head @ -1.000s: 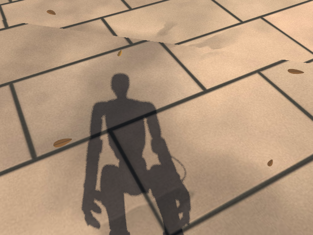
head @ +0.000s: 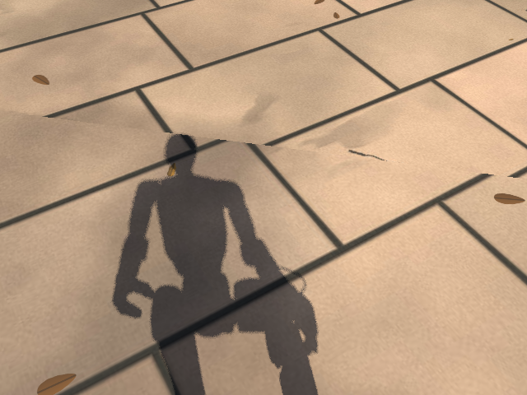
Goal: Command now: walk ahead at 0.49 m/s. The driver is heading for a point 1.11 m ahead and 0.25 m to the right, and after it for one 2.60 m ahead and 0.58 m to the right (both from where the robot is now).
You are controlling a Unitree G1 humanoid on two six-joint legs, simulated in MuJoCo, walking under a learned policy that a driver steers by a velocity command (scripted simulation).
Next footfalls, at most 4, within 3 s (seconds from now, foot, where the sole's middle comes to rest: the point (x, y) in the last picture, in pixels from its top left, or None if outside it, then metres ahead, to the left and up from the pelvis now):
0.30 right None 0.33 -0.17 -0.78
0.86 left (238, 348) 0.65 0.08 -0.78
1.46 right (336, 246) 0.97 -0.23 -0.78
1.92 left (297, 177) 1.27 -0.13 -0.78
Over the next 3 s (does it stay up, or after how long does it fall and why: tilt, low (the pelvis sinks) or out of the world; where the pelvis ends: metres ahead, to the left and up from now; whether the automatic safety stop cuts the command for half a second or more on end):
stays up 1.52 -0.41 -0.14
